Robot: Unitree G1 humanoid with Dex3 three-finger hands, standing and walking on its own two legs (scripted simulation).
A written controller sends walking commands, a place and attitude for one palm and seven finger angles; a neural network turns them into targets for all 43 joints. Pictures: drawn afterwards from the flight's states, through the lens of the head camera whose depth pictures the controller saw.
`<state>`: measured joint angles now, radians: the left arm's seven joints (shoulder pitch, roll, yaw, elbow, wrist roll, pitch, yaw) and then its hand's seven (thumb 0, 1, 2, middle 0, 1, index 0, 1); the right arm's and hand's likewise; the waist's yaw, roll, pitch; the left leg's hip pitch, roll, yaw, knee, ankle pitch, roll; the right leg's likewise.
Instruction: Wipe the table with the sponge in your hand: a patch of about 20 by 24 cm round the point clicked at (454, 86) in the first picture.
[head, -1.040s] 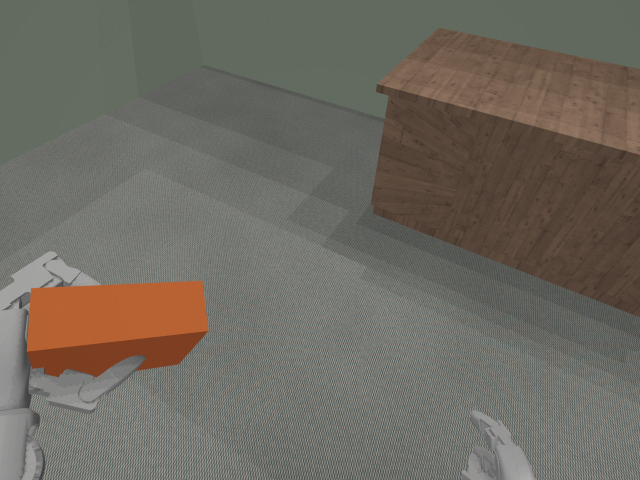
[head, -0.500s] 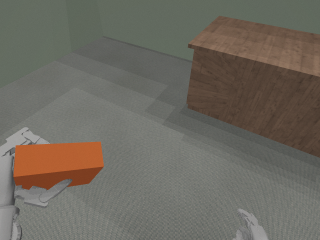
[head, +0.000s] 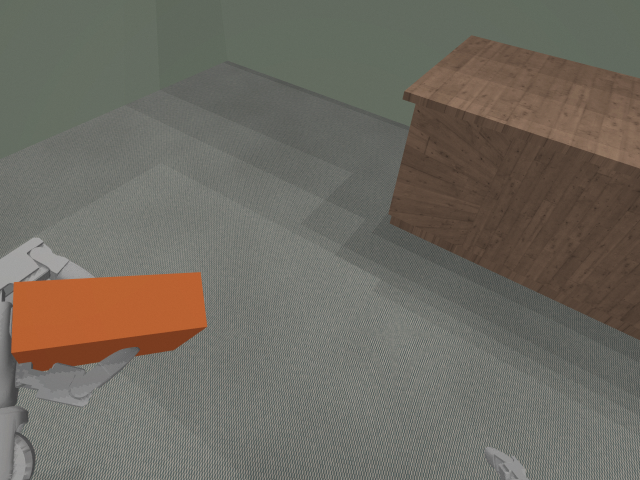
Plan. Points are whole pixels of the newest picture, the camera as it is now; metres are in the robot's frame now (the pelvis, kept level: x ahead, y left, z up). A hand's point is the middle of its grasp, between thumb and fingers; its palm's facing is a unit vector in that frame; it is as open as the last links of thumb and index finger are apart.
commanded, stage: walk to a spot facing it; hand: left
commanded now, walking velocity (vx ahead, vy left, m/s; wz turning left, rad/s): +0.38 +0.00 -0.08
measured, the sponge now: (139, 320) +0.23 +0.19 +0.15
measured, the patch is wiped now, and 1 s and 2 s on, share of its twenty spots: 0.00 0.00 0.00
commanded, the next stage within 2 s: none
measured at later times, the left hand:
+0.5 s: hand (213, 208) +0.36 +0.15 +0.18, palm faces +0.36 -0.81 -0.47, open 9.3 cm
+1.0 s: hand (221, 126) +0.51 +0.18 +0.19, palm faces +0.42 -0.81 -0.41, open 9.2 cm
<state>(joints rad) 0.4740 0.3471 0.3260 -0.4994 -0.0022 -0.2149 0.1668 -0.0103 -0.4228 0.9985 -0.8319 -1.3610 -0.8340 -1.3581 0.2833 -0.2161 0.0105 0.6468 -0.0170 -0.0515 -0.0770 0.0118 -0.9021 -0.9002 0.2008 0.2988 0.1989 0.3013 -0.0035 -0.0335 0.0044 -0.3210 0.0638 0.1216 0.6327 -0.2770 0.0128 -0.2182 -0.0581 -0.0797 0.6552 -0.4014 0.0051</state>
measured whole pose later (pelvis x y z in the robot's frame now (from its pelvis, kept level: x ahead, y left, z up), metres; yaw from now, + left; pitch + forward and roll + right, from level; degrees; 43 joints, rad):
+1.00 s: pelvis +0.29 -0.07 +0.01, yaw +1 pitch -1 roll +0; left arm 0.41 0.40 0.38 -0.53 -0.01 -0.20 0.16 -0.01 -0.42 1.00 -0.83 -1.36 -0.84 -1.36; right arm 0.16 -0.12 0.01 0.60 0.00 -0.07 -0.04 0.01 -0.90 -0.90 0.20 0.30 0.20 0.30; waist -0.02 -0.03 0.07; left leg -0.31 0.09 0.17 0.60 -0.26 0.01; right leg -0.47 -0.09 -0.07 1.16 -0.48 0.02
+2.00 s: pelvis +0.57 -0.13 +0.00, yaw +23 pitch -1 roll +0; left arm 0.41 0.33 0.34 -0.45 -0.01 -0.16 0.15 -0.01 -0.43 1.01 -0.84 -1.37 -0.84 -1.36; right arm 0.20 -0.18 0.02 0.67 0.00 -0.07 -0.05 0.01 -0.90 -0.90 0.20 0.30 0.20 0.30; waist 0.04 0.07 0.05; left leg -0.46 0.05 0.01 1.06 -0.47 -0.01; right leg -0.31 -0.11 -0.19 0.64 -0.29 0.00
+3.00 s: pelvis +0.60 -0.17 +0.02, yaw +12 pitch +2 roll +3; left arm 0.50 0.40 0.38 -0.51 -0.05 -0.19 0.15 -0.01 -0.43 1.01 -0.84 -1.37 -0.84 -1.36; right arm 0.20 -0.30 -0.06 0.56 0.01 0.03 -0.03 0.01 -0.91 -0.90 0.19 0.30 0.19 0.30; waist 0.01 -0.03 -0.01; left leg -0.33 0.02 0.03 0.76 -0.48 -0.06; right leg -0.39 0.11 0.07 0.43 -0.06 -0.11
